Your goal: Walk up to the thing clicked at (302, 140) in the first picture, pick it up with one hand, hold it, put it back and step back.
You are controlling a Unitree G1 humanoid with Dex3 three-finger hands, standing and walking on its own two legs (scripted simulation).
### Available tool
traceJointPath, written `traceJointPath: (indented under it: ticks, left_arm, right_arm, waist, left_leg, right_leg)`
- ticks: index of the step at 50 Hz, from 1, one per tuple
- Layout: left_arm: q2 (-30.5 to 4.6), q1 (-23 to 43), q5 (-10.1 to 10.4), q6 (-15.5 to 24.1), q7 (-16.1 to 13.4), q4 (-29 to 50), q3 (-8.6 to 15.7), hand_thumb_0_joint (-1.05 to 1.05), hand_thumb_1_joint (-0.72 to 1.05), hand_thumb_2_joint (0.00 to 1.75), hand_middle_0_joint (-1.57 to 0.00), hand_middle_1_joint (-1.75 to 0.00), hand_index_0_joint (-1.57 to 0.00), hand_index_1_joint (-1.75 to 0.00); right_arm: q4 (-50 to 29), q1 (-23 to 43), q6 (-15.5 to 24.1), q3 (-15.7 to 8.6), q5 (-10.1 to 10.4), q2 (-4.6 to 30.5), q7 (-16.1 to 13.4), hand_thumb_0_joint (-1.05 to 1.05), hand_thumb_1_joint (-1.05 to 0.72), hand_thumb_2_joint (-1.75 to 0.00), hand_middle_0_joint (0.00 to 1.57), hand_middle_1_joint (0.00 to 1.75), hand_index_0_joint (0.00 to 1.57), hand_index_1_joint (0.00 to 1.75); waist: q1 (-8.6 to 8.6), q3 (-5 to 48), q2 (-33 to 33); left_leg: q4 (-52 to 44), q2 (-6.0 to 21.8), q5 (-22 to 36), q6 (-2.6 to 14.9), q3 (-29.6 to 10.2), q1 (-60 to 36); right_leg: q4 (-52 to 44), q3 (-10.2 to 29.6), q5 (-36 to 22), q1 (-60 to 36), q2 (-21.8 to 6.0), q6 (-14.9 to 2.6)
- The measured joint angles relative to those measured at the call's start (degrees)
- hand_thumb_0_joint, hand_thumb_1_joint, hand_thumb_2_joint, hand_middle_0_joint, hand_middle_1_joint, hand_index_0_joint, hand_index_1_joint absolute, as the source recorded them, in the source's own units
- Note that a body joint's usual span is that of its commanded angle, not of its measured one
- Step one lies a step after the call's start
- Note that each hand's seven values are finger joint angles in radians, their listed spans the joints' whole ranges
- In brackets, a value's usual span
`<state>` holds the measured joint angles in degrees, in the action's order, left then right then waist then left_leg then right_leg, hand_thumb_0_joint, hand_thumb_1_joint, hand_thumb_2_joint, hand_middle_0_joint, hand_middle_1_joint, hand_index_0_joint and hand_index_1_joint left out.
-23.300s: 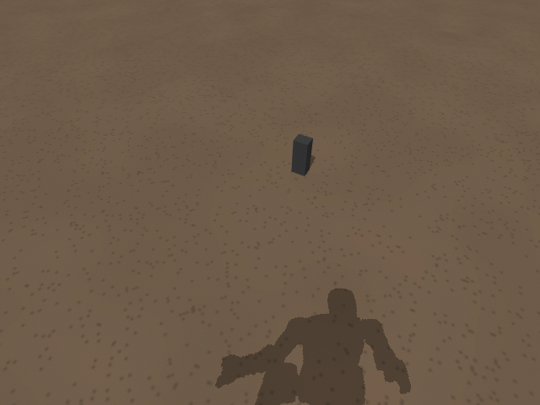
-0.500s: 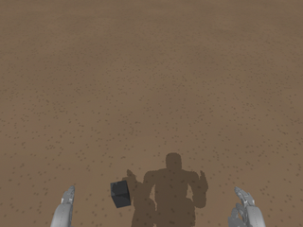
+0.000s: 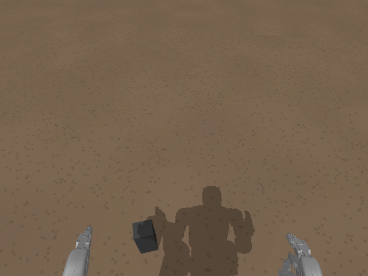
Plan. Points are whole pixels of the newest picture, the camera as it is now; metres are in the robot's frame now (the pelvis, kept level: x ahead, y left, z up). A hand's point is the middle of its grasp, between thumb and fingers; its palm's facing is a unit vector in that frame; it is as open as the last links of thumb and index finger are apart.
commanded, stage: home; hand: left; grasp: from the side
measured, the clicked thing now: (145, 237) +0.42 +0.20 -0.61
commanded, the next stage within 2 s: stand in 0.88 s
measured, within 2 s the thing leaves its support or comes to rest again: neither
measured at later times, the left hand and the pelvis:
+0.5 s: hand (103, 270) +0.17 +0.19 -0.05, palm faces +0.11 -0.96 -0.27, open 17.3 cm; pelvis +0.00 +0.01 +0.00, yaw +0 degrees
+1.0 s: hand (102, 269) +0.17 +0.19 -0.05, palm faces +0.11 -0.96 -0.27, open 17.4 cm; pelvis +0.00 +0.01 +0.00, yaw +0 degrees
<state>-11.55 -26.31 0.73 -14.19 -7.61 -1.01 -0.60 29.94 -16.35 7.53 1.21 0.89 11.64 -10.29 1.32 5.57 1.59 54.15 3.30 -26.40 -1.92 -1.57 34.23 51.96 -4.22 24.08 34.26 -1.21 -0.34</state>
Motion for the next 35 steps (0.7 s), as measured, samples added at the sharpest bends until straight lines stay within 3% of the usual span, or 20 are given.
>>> traceJointPath:
  ticks: [35]
  left_arm:
    - [-0.1, -0.25, -0.14, 0.16, 0.06, 0.8, 0.08, -0.01, -0.53, 0.06, -0.06, -0.06, -0.06, -0.05]
  right_arm:
    - [-0.08, 0.06, 0.83, 0.14, -0.25, -0.31, 0.06, 0.01, -0.89, -0.9, 0.2, 0.3, 0.21, 0.31]
  waist:
    - [-0.4, -0.13, -0.18]
  left_leg:
    - [0.27, -0.3, -0.37, 0.62, 0.3, -0.12]
  right_leg:
    - [-0.38, 0.35, -0.08, -0.36, -0.24, 0.63]
